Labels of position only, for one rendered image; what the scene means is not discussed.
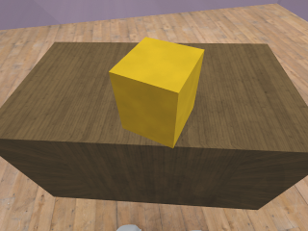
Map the carton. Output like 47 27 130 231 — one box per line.
109 37 205 148

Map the pedestal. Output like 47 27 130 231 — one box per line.
0 41 308 211

